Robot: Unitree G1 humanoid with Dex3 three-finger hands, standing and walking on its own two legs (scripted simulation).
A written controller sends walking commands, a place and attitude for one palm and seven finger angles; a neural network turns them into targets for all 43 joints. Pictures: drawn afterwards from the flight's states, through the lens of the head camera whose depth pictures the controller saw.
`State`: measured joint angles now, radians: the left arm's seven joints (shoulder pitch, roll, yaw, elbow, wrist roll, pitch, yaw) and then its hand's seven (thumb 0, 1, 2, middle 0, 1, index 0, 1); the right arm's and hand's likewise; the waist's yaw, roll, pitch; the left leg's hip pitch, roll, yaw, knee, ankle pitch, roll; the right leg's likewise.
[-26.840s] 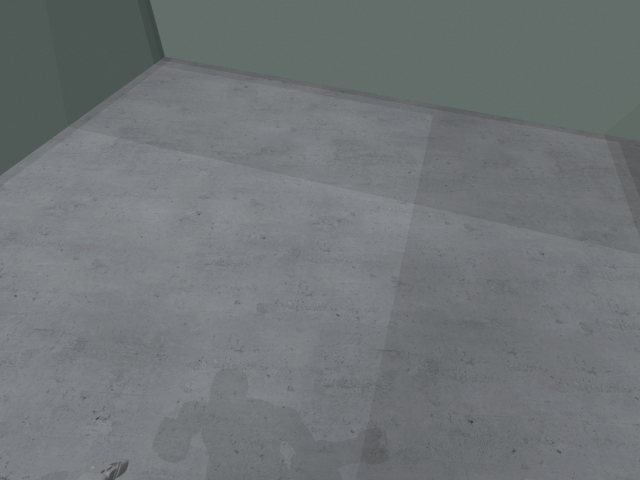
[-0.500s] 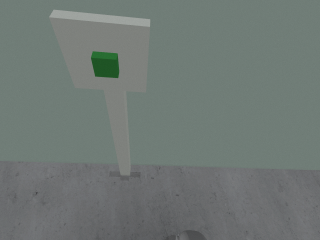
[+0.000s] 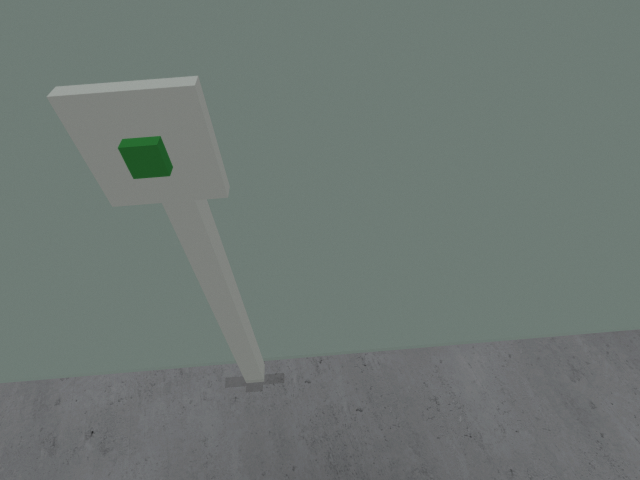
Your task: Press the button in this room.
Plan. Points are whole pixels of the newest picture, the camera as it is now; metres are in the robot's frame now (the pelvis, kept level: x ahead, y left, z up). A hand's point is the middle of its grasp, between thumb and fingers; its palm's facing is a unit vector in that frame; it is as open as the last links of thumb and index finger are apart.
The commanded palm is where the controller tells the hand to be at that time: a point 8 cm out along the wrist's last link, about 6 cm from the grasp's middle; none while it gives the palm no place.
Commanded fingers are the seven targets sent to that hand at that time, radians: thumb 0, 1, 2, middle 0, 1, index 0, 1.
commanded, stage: come to a stop and stand still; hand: left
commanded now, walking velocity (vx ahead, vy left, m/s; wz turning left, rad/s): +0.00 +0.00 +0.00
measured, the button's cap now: (147, 156) +0.53 +0.28 +0.15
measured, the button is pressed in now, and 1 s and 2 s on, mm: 0 0 0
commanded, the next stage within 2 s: look again from close up in 1.08 s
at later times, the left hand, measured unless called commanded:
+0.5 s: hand out of the picture -0.07 +0.15 -0.18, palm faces +0.06 -0.99 -0.14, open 7.4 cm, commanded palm none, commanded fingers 0.00 0.90 0.90 -0.20 -0.30 -0.20 -0.30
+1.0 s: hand out of the picture -0.01 +0.19 -0.18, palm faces +0.03 -0.98 -0.18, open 7.4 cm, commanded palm none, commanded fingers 0.00 0.90 0.90 -0.20 -0.30 -0.20 -0.30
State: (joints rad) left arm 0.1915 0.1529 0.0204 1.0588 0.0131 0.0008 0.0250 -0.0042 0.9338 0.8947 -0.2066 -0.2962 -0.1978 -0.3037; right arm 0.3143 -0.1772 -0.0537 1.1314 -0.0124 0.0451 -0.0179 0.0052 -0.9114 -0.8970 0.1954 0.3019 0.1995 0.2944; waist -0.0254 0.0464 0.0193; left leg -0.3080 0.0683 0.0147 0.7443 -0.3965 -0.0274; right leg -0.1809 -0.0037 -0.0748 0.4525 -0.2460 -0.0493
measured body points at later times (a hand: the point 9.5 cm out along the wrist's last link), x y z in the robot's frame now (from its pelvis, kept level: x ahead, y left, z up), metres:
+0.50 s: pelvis -0.02 +0.00 +0.00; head -0.02 +0.01 +0.45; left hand -0.07 +0.21 -0.16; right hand -0.03 -0.21 -0.16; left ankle -0.03 +0.14 -0.74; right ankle +0.00 -0.09 -0.74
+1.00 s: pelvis +0.00 +0.03 +0.00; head +0.00 +0.03 +0.45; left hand -0.01 +0.24 -0.16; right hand -0.03 -0.18 -0.16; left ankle -0.03 +0.14 -0.74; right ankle +0.00 -0.08 -0.74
